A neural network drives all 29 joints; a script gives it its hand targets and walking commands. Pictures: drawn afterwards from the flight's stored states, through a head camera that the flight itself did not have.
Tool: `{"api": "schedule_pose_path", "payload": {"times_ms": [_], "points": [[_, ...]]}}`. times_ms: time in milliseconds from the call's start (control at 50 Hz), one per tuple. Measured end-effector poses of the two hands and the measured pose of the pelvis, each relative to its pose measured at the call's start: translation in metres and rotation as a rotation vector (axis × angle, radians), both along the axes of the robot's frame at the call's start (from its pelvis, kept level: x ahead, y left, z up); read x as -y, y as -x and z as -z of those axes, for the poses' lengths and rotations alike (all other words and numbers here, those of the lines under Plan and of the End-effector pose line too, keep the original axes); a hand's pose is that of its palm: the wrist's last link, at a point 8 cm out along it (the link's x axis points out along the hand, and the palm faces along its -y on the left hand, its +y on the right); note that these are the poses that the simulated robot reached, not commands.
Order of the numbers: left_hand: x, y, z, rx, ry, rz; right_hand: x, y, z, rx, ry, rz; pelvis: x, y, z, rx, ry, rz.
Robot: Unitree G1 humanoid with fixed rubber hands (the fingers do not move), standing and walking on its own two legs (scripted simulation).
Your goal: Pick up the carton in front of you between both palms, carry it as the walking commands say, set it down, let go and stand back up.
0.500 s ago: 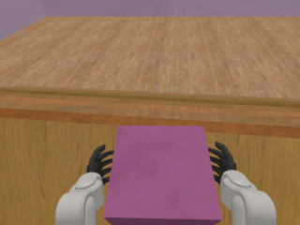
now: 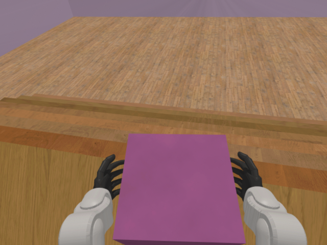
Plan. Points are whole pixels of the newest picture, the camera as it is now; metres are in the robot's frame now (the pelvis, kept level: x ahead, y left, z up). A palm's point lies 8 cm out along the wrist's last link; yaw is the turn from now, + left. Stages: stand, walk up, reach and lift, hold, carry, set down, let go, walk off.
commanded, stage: carry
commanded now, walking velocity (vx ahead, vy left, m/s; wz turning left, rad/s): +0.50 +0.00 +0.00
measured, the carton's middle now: (175, 197) +0.25 +0.00 +0.03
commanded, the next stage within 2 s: none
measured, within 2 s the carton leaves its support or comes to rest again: neither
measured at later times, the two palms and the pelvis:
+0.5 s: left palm (127, 98) +0.58 +0.16 +0.08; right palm (216, 95) +0.57 -0.14 +0.09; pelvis +0.33 +0.02 +0.00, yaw -3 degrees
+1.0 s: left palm (152, 50) +0.98 +0.10 +0.08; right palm (214, 48) +0.99 -0.20 +0.07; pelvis +0.63 -0.05 -0.01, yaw -2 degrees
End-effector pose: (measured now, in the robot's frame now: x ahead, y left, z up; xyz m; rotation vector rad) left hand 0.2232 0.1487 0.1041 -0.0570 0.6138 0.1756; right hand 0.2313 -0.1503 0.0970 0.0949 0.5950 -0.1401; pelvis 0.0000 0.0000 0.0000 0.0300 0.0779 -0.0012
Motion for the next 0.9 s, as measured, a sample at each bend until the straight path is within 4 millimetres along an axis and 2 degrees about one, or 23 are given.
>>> {"api": "schedule_pose_path", "payload": {"times_ms": [60,160,240,360,440,520,600,680,720,780,900], "points": [[-0.004,-0.047,0.010,-0.004,0.012,0.022,-0.003,-0.041,0.006,-0.004,0.008,0.025,-0.007,-0.046,0.010,0.009,0.010,0.008],[-0.017,-0.132,0.043,-0.028,0.042,0.046,-0.017,-0.119,0.030,-0.030,0.037,0.049,-0.025,-0.127,0.034,0.031,0.003,0.045],[-0.020,-0.186,0.051,-0.117,0.037,0.081,-0.020,-0.162,0.039,-0.119,0.036,0.084,-0.035,-0.171,0.022,0.019,0.020,0.066],[-0.017,-0.260,0.037,-0.109,0.031,0.116,-0.018,-0.226,0.023,-0.114,0.048,0.114,-0.038,-0.241,0.002,0.005,0.052,0.061],[-0.017,-0.312,0.027,-0.062,0.026,0.096,-0.016,-0.286,0.012,-0.067,0.055,0.088,-0.032,-0.293,-0.001,0.006,0.054,0.051],[-0.010,-0.374,0.021,-0.018,0.019,0.064,-0.010,-0.357,0.008,-0.022,0.048,0.058,-0.020,-0.347,0.005,0.017,0.042,0.040],[0.005,-0.453,0.021,0.019,0.010,0.045,0.007,-0.439,0.015,0.015,0.013,0.055,-0.004,-0.406,0.020,0.030,0.024,0.023],[0.018,-0.535,0.030,0.032,-0.024,-0.002,0.022,-0.533,0.032,0.026,0.012,0.018,0.017,-0.462,0.043,0.044,0.023,0.010],[0.023,-0.566,0.037,-0.009,-0.022,-0.019,0.028,-0.570,0.040,-0.015,0.023,0.008,0.024,-0.480,0.040,0.041,0.021,0.009],[0.027,-0.605,0.043,-0.064,-0.004,-0.047,0.031,-0.617,0.044,-0.070,-0.014,0.013,0.034,-0.507,0.030,0.029,0.015,0.007],[0.037,-0.690,0.035,-0.042,0.038,-0.061,0.040,-0.698,0.032,-0.048,-0.039,0.032,0.046,-0.569,0.015,0.005,0.000,0.014]]}}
